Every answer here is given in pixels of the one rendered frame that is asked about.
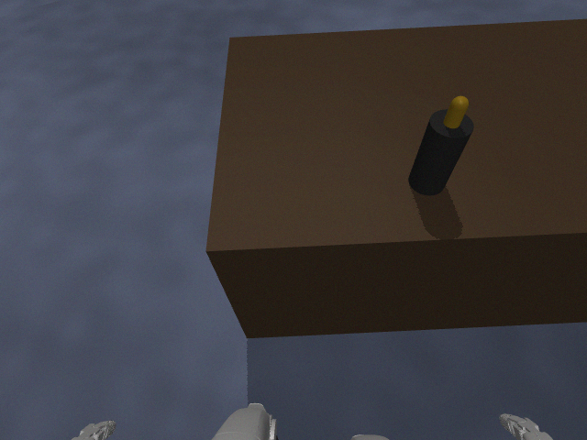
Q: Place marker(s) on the bottle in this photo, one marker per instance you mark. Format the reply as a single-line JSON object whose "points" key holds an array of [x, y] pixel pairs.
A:
{"points": [[446, 136]]}

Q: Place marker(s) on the right robot hand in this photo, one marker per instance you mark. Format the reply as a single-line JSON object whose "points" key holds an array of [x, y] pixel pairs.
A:
{"points": [[522, 429]]}

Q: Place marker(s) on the left robot hand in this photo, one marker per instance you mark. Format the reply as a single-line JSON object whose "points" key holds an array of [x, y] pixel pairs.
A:
{"points": [[99, 431]]}

